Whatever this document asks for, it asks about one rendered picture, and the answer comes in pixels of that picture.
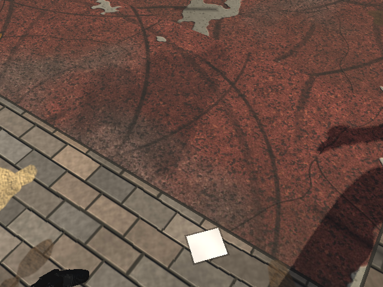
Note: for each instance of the robot left hand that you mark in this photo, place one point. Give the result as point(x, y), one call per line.
point(66, 278)

